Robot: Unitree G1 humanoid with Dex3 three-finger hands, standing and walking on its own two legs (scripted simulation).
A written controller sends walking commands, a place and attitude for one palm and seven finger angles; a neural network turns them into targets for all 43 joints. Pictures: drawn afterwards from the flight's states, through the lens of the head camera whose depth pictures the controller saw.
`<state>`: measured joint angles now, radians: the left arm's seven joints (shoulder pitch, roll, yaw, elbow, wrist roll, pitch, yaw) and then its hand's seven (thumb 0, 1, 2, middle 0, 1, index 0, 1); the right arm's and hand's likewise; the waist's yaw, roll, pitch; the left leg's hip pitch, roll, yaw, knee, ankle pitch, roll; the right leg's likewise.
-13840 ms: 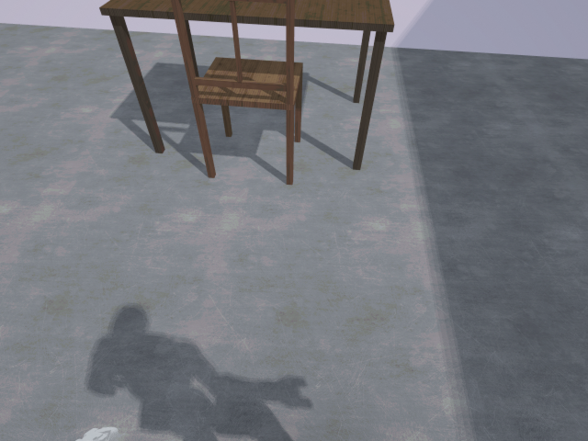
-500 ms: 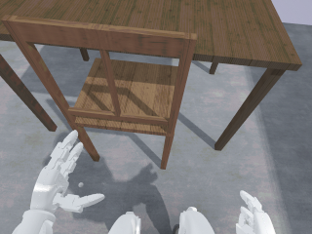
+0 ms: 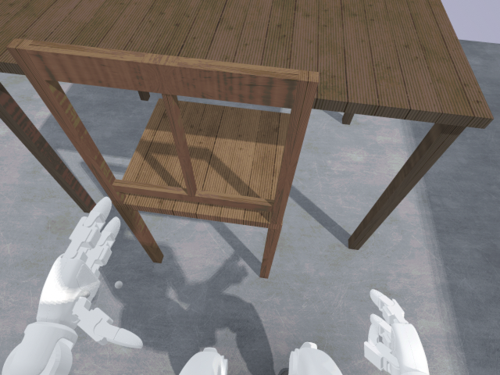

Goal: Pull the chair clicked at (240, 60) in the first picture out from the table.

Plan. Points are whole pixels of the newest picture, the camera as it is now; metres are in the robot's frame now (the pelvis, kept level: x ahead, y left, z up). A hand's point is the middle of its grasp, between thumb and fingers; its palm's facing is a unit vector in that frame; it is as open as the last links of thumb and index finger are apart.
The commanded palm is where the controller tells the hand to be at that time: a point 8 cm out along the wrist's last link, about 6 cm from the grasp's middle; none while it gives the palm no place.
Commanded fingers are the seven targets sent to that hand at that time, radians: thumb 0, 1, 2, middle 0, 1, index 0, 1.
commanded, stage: raise the hand toward the chair's back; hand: left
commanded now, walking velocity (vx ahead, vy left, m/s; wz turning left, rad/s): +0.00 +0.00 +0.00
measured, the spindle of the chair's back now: (183, 151) +0.51 +0.17 +0.00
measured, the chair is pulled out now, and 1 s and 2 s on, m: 0.00 0.00 0.00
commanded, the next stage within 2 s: aim the fingers beside a spindle in 0.62 s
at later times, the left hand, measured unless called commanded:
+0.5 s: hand (121, 280) +0.24 +0.20 +0.05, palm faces -0.05 -1.00 -0.06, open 16.9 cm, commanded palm +0.22 +0.25 +0.05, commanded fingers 0.00 -0.50 0.30 -0.06 -0.08 -0.06 -0.08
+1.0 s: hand (133, 266) +0.26 +0.19 +0.03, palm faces -0.08 -1.00 -0.05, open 16.9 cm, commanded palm +0.25 +0.24 +0.04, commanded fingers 0.00 -0.50 0.30 -0.06 -0.08 -0.06 -0.08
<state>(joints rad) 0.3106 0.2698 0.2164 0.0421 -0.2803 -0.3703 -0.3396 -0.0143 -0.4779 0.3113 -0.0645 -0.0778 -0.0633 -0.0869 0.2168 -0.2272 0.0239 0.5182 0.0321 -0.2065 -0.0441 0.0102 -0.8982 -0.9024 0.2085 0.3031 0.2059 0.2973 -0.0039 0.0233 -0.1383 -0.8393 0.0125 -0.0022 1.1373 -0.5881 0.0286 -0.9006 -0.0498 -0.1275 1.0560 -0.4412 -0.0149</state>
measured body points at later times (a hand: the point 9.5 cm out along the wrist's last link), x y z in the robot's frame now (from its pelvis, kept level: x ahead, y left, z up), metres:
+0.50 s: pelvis +0.00 -0.01 +0.01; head +0.07 +0.00 +0.45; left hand +0.24 +0.25 +0.05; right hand +0.17 -0.26 -0.07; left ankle -0.02 +0.10 -0.66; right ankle +0.04 -0.12 -0.66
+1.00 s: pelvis -0.01 +0.00 +0.00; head +0.08 +0.01 +0.44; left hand +0.26 +0.24 +0.04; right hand +0.16 -0.25 -0.08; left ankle -0.02 +0.10 -0.66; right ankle +0.04 -0.12 -0.66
